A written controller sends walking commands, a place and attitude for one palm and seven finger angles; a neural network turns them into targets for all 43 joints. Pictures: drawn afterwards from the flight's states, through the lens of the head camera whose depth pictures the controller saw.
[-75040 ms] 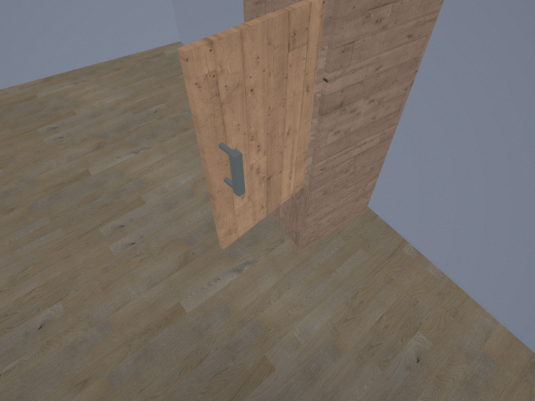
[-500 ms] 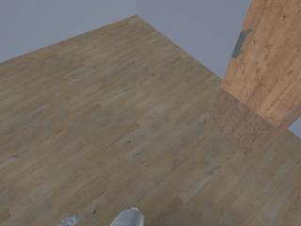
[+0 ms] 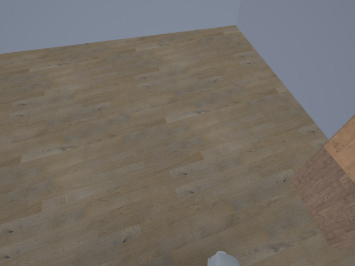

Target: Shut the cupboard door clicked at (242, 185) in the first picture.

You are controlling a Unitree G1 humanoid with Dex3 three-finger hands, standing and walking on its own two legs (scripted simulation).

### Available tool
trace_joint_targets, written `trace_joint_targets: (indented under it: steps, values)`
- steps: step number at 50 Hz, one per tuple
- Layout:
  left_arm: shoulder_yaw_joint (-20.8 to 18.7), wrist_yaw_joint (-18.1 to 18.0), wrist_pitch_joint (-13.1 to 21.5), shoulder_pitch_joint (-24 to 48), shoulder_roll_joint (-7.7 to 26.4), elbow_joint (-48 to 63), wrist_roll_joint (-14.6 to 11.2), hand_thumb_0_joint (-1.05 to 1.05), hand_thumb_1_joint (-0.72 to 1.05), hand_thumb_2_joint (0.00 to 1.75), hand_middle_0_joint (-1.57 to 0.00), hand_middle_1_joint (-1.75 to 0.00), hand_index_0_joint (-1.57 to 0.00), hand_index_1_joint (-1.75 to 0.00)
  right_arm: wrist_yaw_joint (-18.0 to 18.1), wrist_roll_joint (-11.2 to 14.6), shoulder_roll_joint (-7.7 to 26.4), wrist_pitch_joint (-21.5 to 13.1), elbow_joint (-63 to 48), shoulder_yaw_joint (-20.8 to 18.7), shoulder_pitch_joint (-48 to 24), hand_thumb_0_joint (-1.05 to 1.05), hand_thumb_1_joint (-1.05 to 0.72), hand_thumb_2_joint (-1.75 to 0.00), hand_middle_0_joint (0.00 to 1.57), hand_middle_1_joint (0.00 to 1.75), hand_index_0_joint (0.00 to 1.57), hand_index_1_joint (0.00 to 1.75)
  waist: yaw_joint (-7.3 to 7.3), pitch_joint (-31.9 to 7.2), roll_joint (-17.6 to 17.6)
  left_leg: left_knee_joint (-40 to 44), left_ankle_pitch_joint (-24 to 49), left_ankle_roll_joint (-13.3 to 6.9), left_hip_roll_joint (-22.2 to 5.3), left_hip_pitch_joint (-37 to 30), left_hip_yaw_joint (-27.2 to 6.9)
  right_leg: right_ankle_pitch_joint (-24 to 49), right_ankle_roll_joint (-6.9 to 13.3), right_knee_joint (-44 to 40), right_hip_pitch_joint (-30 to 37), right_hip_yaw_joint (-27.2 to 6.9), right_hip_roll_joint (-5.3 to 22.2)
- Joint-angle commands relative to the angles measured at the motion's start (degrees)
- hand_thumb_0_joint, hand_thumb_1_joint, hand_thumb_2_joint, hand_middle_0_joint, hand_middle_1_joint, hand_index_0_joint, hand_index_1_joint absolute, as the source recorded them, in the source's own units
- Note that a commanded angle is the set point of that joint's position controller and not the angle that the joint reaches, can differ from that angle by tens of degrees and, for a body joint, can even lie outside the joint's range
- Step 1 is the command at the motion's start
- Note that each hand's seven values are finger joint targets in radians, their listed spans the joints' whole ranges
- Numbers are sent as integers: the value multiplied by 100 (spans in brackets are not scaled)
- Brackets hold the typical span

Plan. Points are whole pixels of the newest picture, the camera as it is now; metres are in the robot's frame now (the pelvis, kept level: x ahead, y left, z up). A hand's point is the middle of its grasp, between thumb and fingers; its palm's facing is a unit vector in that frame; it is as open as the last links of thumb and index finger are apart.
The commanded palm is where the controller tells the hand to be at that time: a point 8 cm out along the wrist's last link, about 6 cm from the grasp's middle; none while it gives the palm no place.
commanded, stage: walk to a spot facing it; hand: left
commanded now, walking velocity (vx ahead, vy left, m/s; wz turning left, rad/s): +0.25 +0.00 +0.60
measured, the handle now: out of the picture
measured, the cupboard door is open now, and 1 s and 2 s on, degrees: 3 3 3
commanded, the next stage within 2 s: turn to face it in 0.30 s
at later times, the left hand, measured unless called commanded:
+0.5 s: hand out of the picture +0.07 +0.17 -0.19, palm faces +0.36 -0.91 -0.20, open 7.4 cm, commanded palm none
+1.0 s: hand (110, 238) +0.20 +0.20 -0.16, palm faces +0.12 -0.96 -0.26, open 7.4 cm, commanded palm none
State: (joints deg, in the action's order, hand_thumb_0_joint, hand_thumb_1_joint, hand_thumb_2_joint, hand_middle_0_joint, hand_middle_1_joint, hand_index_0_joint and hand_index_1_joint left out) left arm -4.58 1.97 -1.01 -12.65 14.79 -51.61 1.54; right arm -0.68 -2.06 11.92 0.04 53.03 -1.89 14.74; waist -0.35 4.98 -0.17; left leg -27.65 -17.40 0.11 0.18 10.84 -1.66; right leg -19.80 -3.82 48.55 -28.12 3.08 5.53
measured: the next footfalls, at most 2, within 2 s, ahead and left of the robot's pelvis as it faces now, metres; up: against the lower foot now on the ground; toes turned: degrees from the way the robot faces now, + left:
right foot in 0.08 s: +0.15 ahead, -0.13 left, +0.00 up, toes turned -2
left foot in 0.50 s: +0.21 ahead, +0.13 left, +0.00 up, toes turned +23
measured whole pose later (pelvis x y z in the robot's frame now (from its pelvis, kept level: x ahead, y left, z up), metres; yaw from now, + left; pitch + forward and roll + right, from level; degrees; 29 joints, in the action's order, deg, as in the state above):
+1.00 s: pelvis +0.19 -0.01 +0.00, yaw +2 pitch +1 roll +1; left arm -4.5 -0.6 -1.6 -15.2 10.2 -54.3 1.7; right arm 1.3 -0.8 13.6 3.7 53.9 -3.9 7.2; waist 2.0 5.6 1.0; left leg -57.5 -27.1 3.1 -1.4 25.4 2.8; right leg -16.3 1.5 31.5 -16.4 -1.6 -0.8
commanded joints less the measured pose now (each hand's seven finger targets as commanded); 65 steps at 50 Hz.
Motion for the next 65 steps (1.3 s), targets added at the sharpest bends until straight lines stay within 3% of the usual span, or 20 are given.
trace_joint_targets:
  steps: [1,3,4,6,10,17,21,23,25,26,28,39,41,43,47,55,57,58,62,65]
  values:
    - [-87,2,233,-146,342,443,-3,0,90,90,-20,-30,-20,-30,92,37,1219,-89,-290,-357,-173,0,-90,-90,20,30,20,30,120,-205,737,863,-517,-876,-977,702,-1194,590,-2,-1189,1107,376,-443]
    - [-251,-66,347,-1233,833,188,32,0,90,90,-20,-30,-20,-30,62,127,934,-91,-390,-317,-415,0,-90,-90,20,30,20,30,684,-514,-268,-707,-1160,-481,-243,2214,-618,-136,192,-2409,3196,-466,139]
    - [-382,-163,390,-1740,1463,123,100,0,90,90,-20,-30,-20,-30,43,174,428,-129,-522,-235,-236,0,-90,-90,20,30,20,30,891,-946,-2150,-2906,-1973,-151,494,2996,156,-1538,754,-3551,3793,-2761,1962]
    - [-293,-275,348,-1073,1176,272,17,0,90,90,-20,-30,-20,-30,8,62,651,-79,-498,-334,-310,0,-90,-90,20,30,20,30,449,-442,-1599,-4729,-1339,-145,-87,3111,-351,-2628,1154,-4072,2404,-3516,2285]
    - [-67,-335,438,-387,325,290,11,0,90,90,-20,-30,-20,-30,-120,65,292,95,-118,-262,-185,0,-90,-90,20,30,20,30,-51,-282,-789,-4338,-163,99,-431,2416,34,1326,880,-3440,1729,-382,1455]
    - [-95,-384,393,-749,435,21,4,0,90,90,-20,-30,-20,-30,-163,86,47,204,-367,-139,-711,0,-90,-90,20,30,20,30,71,-419,-748,-2485,-112,173,-355,2221,643,4042,864,-2826,2626,746,1464]
    - [-140,-384,343,-811,590,15,33,0,90,90,-20,-30,-20,-30,-138,92,106,105,-543,-86,-889,0,-90,-90,20,30,20,30,159,-498,-923,-1130,-128,-14,-151,1356,820,4523,887,-2209,2599,666,1594]
    - [-64,-391,321,-752,490,-50,-28,0,90,90,-20,-30,-20,-30,-74,47,334,6,-238,-107,-39,0,-90,-90,20,30,20,30,-249,-969,-389,125,1457,-108,-163,-463,772,3782,578,-1175,1922,837,1165]
    - [163,-420,209,-935,-65,83,-115,0,90,90,-20,-30,-20,-30,84,47,1308,-19,-65,-269,644,0,-90,-90,20,30,20,30,-434,-1622,1717,358,5004,-1407,-2539,-1632,-1549,-2060,105,646,366,466,35]
    - [175,-450,142,-850,-59,99,-80,0,90,90,-20,-30,-20,-30,160,52,1312,10,-120,-214,401,0,-90,-90,20,30,20,30,-327,-1262,834,375,4164,-1497,-2572,-1052,-1367,-1972,208,895,425,-17,5]
    - [182,-426,57,-768,-92,-220,-53,0,90,90,-20,-30,-20,-30,251,50,936,-44,-203,-110,-341,0,-90,-90,20,30,20,30,-123,-998,1501,745,2723,-1120,-2186,-506,-841,-1397,217,901,399,-337,80]
    - [-92,-138,-87,-882,-33,-221,20,0,90,90,-20,-30,-20,-30,226,89,933,185,-243,-304,-958,0,-90,-90,20,30,20,30,243,-436,705,195,134,-467,-1726,548,670,664,288,-1457,1258,163,-426]
    - [-213,-187,-5,-876,589,-107,87,0,90,90,-20,-30,-20,-30,193,149,507,203,-406,-298,-924,0,-90,-90,20,30,20,30,295,-398,-928,-1244,-925,57,-757,1148,1316,1589,828,-2651,1353,-1752,665]
    - [-275,-292,28,-993,892,-79,55,0,90,90,-20,-30,-20,-30,186,134,354,265,-671,-237,-1277,0,-90,-90,20,30,20,30,511,-426,-1647,-3234,-1788,166,-203,2013,461,2048,1643,-3364,1612,-3110,1375]
    - [-265,-359,38,-549,640,43,13,0,90,90,-20,-30,-20,-30,222,144,393,145,-518,-217,-1069,0,-90,-90,20,30,20,30,278,-966,-771,-3289,-990,310,-303,2244,129,3689,1552,-2506,2655,-2143,875]
    - [-304,-283,-106,146,833,268,-38,0,90,90,-20,-30,-20,-30,286,186,503,54,-381,-176,-149,0,-90,-90,20,30,20,30,-102,-824,-625,60,379,284,-118,110,296,2675,1031,-2077,1349,-2176,322]
    - [-167,-179,-143,93,291,496,-120,0,90,90,-20,-30,-20,-30,320,52,1426,-43,-416,-312,135,0,-90,-90,20,30,20,30,-142,-867,1751,1152,1290,-484,-2119,-966,-1640,-398,374,-505,-250,-952,-928]
    - [-133,-153,-97,302,426,635,-65,0,90,90,-20,-30,-20,-30,331,45,1518,-9,-503,-312,268,0,-90,-90,20,30,20,30,-227,-706,1481,1145,1743,-1012,-2770,-430,-2038,-1522,253,553,-187,-584,-769]
    - [-161,-18,-223,461,419,510,-45,0,90,90,-20,-30,-20,-30,351,-9,1215,-19,-624,-191,-278,0,-90,-90,20,30,20,30,76,-429,1102,761,3181,-869,-1984,-292,-435,-899,72,1567,-292,-418,-437]
    - [-75,34,-234,725,305,643,-53,0,90,90,-20,-30,-20,-30,343,-4,1235,-11,-541,-231,19,0,-90,-90,20,30,20,30,-98,-728,1153,449,3693,-780,-1876,-722,119,-755,96,509,107,-83,-461]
